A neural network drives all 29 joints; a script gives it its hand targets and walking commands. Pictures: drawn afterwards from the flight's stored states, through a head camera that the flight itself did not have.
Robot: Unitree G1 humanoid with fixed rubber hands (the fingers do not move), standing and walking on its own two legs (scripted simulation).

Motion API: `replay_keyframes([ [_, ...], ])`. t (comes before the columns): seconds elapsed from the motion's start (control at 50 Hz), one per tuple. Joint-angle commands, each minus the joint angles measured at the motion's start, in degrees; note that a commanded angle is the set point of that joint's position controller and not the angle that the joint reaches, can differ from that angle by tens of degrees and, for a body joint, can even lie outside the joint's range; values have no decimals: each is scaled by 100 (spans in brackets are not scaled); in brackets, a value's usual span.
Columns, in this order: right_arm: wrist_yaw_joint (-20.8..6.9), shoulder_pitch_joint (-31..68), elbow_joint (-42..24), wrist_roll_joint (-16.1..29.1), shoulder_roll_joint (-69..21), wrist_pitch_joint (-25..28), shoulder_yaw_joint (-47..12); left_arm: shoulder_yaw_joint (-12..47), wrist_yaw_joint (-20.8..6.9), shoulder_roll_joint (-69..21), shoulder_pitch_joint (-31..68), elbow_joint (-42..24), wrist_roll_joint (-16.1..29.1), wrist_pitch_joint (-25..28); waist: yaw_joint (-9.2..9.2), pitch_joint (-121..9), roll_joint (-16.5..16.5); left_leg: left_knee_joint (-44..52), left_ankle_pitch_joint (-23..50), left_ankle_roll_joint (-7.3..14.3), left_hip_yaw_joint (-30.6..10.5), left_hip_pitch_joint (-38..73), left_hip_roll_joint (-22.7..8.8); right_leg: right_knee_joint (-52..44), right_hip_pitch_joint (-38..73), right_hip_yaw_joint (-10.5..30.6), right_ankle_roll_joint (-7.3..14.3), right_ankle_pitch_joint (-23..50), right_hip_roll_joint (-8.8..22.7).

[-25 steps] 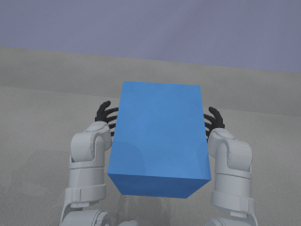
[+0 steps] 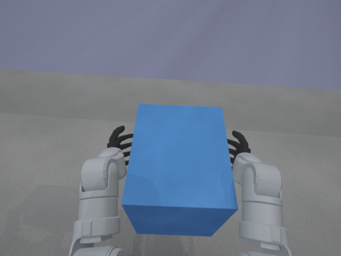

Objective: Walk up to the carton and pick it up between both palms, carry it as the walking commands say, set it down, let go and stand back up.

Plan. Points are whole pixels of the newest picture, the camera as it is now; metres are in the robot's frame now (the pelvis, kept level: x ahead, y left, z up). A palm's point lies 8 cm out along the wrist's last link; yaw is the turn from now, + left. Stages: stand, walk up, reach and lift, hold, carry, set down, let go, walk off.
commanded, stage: carry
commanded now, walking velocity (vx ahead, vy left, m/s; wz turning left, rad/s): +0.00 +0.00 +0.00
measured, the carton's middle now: (176, 174) +0.31 +0.01 +0.03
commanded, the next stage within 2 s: none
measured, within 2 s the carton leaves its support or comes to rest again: neither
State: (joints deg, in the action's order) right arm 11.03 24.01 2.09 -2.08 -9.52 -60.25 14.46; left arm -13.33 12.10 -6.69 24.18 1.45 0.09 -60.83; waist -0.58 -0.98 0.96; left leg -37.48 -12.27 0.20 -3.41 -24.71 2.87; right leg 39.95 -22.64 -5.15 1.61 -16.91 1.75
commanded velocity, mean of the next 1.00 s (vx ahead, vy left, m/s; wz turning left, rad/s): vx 0.00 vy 0.00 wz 0.00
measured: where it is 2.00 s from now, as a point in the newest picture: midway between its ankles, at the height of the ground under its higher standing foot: outside the picture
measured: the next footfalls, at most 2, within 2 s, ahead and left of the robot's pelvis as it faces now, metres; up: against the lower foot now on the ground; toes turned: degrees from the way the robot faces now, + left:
none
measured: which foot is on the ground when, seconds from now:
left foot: down 0.00-1.00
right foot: down 0.00-1.00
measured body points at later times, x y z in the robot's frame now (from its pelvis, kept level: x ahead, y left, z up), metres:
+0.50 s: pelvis +0.00 -0.01 +0.00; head +0.01 +0.00 +0.45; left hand +0.33 +0.14 +0.07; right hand +0.33 -0.15 +0.07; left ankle +0.08 +0.11 -0.72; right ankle +0.05 -0.10 -0.72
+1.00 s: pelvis +0.00 -0.02 +0.00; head +0.01 -0.01 +0.45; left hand +0.33 +0.13 +0.06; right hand +0.33 -0.16 +0.06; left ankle +0.08 +0.11 -0.72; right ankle +0.05 -0.10 -0.72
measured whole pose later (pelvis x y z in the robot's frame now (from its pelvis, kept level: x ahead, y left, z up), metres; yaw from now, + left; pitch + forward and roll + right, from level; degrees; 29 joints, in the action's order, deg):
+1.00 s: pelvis +0.00 -0.02 +0.00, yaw +0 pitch -1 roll +0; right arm 10.8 22.2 5.6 -1.7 -9.0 -53.0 13.0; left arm -13.0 10.4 -6.2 23.7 5.4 -0.6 -53.9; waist -0.3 1.9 1.9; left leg -37.7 -12.6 -1.7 -4.7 -24.2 1.4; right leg 40.1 -22.0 -6.5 3.7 -17.4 0.2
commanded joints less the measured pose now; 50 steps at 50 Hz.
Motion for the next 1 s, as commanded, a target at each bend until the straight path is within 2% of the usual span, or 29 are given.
replay_keyframes([
  [0.0,-399,4012,-678,1182,-4554,160,-3457,3260,-521,-4756,4321,-810,1024,286,-28,-3236,21,602,391,214,-493,777,-630,-1033,1116,1008,153,91,938],
  [0.04,-442,3471,-636,1168,-4641,166,-3395,3339,-554,-4776,4143,-1121,1081,307,-10,-3211,-74,584,540,204,-491,864,-603,-969,1057,925,152,210,920],
  [0.06,-432,4397,-1192,1408,-4789,281,-3611,3499,-548,-4960,4839,-1478,1283,390,-14,-3424,-247,559,751,197,-515,981,-652,-896,1153,898,154,266,886],
  [0.14,-497,3768,-897,1270,-4725,276,-3578,3395,-627,-4906,4208,-1140,1138,401,-21,-3412,55,525,761,232,-552,901,-667,-869,1227,866,163,353,864],
  [0.2,-457,4491,-1387,1462,-4706,360,-3690,3512,-611,-4959,4662,-1367,1294,449,-23,-3583,-132,439,993,236,-585,1002,-705,-783,1259,851,169,650,843],
  [0.22,-492,4135,-944,1345,-4628,343,-3581,3435,-620,-4852,4450,-1058,1181,445,-23,-3509,-204,437,803,254,-525,936,-670,-859,1262,934,205,514,864],
  [0.26,-578,3330,-337,1077,-4477,375,-3373,3254,-685,-4580,4075,-855,965,542,-1,-3327,11,447,447,220,-517,867,-595,-1060,1168,1062,233,250,957],
  [0.3,-577,4377,-1083,1394,-4814,490,-3753,3555,-709,-4961,4892,-1395,1254,634,19,-3409,243,389,404,207,-477,778,-576,-1097,1293,1113,284,498,1020],
  [0.32,-582,3930,-900,1297,-4717,470,-3632,3394,-745,-4885,4268,-1040,1132,591,22,-3283,268,377,463,205,-429,829,-578,-1105,1215,1079,262,631,1018],
  [0.34,-602,3809,-557,1156,-4521,521,-3406,3165,-752,-4687,4149,-723,978,649,21,-3336,222,405,461,202,-414,877,-585,-1052,1200,1041,240,653,990],
  [0.4,-511,4285,-1241,1517,-4634,591,-3598,3573,-635,-4841,4869,-1584,1398,705,-18,-3553,-377,425,1023,206,-514,1024,-674,-791,1358,888,214,862,812],
  [0.42,-520,4073,-1285,1503,-4681,543,-3653,3623,-640,-4924,4626,-1564,1379,654,-6,-3480,-198,479,860,241,-598,945,-712,-829,1355,888,231,627,792],
  [0.52,-559,4358,-656,1264,-4328,602,-3395,3368,-641,-4632,4684,-752,1055,694,-30,-3481,-343,582,712,183,-595,824,-700,-848,1337,902,262,330,772],
  [0.56,-561,3885,-755,1346,-4463,538,-3449,3453,-601,-4704,4373,-1097,1130,667,-24,-3349,-391,712,498,237,-671,889,-743,-871,1191,834,241,-42,681],
  [0.58,-604,3641,-190,1110,-4340,587,-3256,3249,-664,-4622,4110,-471,924,696,-22,-3403,-226,620,691,211,-617,827,-729,-892,1352,871,273,247,730],
  [0.6,-545,4404,-994,1400,-4514,642,-3475,3521,-625,-4911,4788,-1067,1249,734,-19,-3480,-296,616,921,208,-634,1014,-773,-820,1322,810,246,477,685],
  [0.62,-594,3889,-386,1143,-4365,667,-3226,3282,-689,-4732,4317,-551,1035,766,-23,-3593,-250,555,962,218,-587,1048,-750,-770,1385,821,241,603,709],
  [0.66,-504,4367,-1265,1426,-4329,745,-3406,3441,-615,-4790,4497,-1151,1262,804,-29,-3432,-367,644,871,243,-644,1061,-784,-765,1229,705,200,403,630],
  [0.68,-557,3831,-129,1007,-4145,740,-3015,3100,-685,-4496,4275,-323,934,826,-14,-3423,-313,589,709,231,-654,972,-752,-834,1285,865,222,396,690],
  [0.7,-566,3735,-371,1135,-4440,734,-3262,3270,-683,-4701,4302,-672,1052,850,4,-3386,-11,495,669,205,-521,879,-694,-947,1363,929,260,498,780],
  [0.74,-650,3646,73,864,-4091,915,-3018,2990,-806,-4490,3854,170,746,979,8,-3369,49,464,562,172,-459,927,-664,-1025,1357,1014,298,635,872],
  [0.78,-612,4555,-1172,1400,-4478,1010,-3524,3401,-778,-4873,4721,-1107,1237,1097,24,-3331,126,452,580,142,-439,914,-635,-1026,1309,979,308,789,881],
  [0.84,-605,3595,46,918,-4091,989,-2960,2988,-761,-4394,4113,-172,831,1084,18,-3243,-113,469,600,167,-434,890,-627,-1032,1304,956,250,685,850],
  [0.86,-526,4044,-1188,1416,-4412,977,-3532,3485,-677,-4794,4407,-1260,1286,1080,17,-3291,-16,470,502,170,-462,867,-622,-999,1286,981,256,565,839],
  [0.9,-577,4288,-575,1216,-4206,961,-3320,3282,-702,-4511,4764,-755,1056,1070,14,-3290,-224,455,511,165,-448,899,-608,-1121,1287,1070,312,377,882],
  [0.92,-505,4455,-1108,1416,-4354,948,-3463,3504,-639,-4680,4984,-1363,1289,1048,13,-3376,-221,454,746,142,-519,927,-656,-1008,1345,983,325,575,855],
  [0.94,-561,3466,-552,1192,-4257,879,-3257,3272,-664,-4545,3951,-837,1023,996,12,-3446,-174,481,791,187,-504,1010,-663,-947,1370,953,298,681,833],
  [0.96,-534,4013,-1239,1451,-4358,905,-3575,3517,-648,-4757,4114,-1128,1203,965,-13,-3546,-335,498,879,203,-530,1036,-696,-842,1423,830,254,611,758],
  [0.98,-570,3917,-547,1191,-4087,899,-3261,3241,-661,-4436,4179,-598,947,984,-17,-3486,-418,547,798,213,-573,954,-736,-855,1436,815,262,565,737],
])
